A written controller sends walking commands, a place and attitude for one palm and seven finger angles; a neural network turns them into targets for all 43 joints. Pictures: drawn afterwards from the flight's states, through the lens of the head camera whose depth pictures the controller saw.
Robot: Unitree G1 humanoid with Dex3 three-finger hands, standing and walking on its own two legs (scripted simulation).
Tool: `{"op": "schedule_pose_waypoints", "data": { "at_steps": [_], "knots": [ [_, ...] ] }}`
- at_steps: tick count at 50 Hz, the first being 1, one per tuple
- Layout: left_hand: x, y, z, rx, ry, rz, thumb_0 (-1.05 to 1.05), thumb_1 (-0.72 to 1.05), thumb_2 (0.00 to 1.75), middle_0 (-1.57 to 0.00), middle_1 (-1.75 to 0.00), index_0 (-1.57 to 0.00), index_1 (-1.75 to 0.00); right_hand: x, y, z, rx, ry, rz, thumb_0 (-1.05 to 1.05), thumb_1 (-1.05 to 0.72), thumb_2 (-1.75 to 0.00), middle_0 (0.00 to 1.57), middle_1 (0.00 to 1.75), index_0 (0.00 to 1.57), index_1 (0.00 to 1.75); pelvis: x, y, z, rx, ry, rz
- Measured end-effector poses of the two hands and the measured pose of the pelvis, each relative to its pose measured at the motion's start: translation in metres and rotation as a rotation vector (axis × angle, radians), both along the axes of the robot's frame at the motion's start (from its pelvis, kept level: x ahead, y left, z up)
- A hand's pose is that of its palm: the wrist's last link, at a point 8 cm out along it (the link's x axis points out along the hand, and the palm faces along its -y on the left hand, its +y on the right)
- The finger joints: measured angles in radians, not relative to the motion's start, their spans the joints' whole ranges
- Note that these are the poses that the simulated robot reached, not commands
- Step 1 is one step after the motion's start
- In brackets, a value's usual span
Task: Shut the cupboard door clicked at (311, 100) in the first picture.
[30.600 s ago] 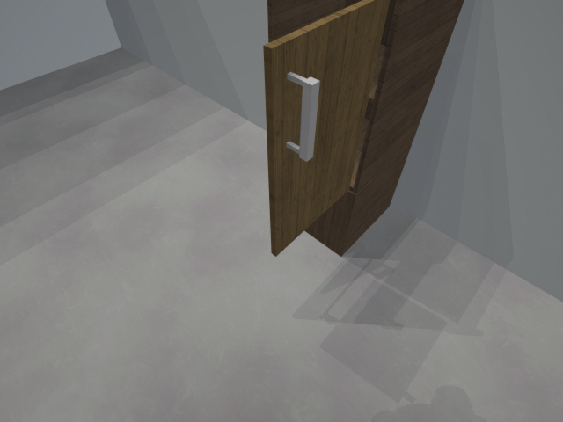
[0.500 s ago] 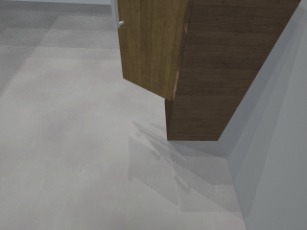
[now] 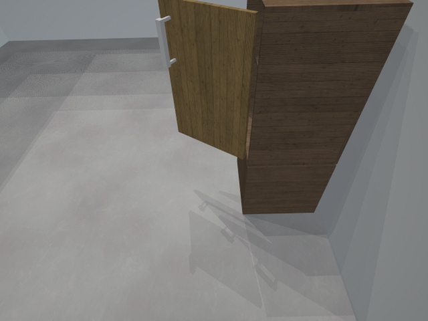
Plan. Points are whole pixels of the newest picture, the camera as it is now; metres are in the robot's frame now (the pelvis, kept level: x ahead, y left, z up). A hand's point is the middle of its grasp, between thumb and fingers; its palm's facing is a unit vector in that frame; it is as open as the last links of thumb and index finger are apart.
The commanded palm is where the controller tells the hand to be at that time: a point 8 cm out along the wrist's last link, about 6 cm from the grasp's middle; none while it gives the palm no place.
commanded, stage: let the arm hang, fingers relaxed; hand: left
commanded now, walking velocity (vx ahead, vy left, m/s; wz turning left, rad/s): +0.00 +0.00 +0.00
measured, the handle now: (167, 42) +0.98 +0.22 +0.10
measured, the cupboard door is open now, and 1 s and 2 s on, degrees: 56 56 56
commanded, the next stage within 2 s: look to check the result in 0.26 s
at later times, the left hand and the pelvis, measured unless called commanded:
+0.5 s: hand out of the picture +0.07 +0.23 -0.16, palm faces -0.01 -0.95 -0.31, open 7.4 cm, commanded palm none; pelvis +0.02 +0.00 +0.00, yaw +0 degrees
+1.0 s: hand out of the picture +0.11 +0.23 -0.15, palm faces -0.01 -0.94 -0.33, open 7.4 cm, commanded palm none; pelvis +0.04 -0.01 +0.00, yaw +0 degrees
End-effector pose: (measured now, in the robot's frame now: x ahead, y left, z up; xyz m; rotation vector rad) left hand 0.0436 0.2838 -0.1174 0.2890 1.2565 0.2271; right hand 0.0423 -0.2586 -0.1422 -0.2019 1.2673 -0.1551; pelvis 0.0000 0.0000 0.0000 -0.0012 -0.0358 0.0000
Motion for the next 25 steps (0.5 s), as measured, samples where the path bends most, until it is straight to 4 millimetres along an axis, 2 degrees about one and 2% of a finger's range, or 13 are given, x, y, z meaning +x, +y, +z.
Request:
{"op": "schedule_pose_waypoints", "data": {
  "at_steps": [5,10,16,25],
  "knots": [
    [0.016,-0.007,-0.002,-0.023,-0.028,-0.019,0.01,0.9,0.9,-0.2,-0.3,-0.2,-0.3,0.012,-0.007,0.006,-0.021,-0.021,0.003,0.0,-0.91,-0.9,0.2,0.3,0.2,0.3,0.003,0.0,0.001,0.001,0.002,-0.002],
    [0.024,-0.014,-0.006,-0.047,-0.031,-0.029,0.01,0.9,0.9,-0.2,-0.3,-0.2,-0.3,0.018,-0.016,0.012,-0.049,-0.024,0.004,0.0,-0.91,-0.9,0.2,0.3,0.2,0.3,0.007,-0.001,0.002,0.001,0.003,-0.001],
    [0.025,-0.015,-0.009,-0.057,-0.012,-0.028,0.01,0.9,0.9,-0.2,-0.3,-0.2,-0.3,0.022,-0.025,0.018,-0.077,-0.013,0.006,0.0,-0.91,-0.9,0.2,0.3,0.2,0.3,0.011,-0.002,0.003,0.0,0.006,0.001],
    [0.022,-0.005,-0.006,-0.031,0.023,-0.016,0.01,0.9,0.9,-0.2,-0.3,-0.2,-0.3,0.03,-0.029,0.018,-0.083,0.0,0.014,0.0,-0.91,-0.9,0.2,0.3,0.2,0.3,0.018,-0.003,0.004,0.0,0.01,0.002]
  ]
}}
